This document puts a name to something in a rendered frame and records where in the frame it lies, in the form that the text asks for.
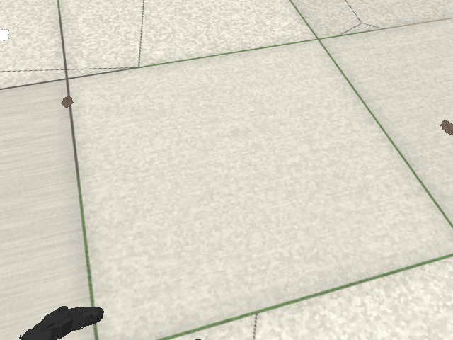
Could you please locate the left robot hand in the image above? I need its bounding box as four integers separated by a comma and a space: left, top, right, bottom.
19, 306, 104, 340

